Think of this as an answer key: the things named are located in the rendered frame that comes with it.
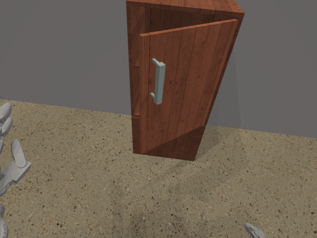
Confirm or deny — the left robot hand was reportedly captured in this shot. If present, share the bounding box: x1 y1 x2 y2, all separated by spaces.
0 102 31 196

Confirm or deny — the cupboard door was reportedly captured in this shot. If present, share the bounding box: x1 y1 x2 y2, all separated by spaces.
139 19 238 154

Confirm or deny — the handle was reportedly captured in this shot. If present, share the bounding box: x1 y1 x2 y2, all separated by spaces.
150 58 165 105

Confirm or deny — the right robot hand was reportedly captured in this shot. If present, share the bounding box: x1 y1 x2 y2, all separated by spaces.
245 223 265 238

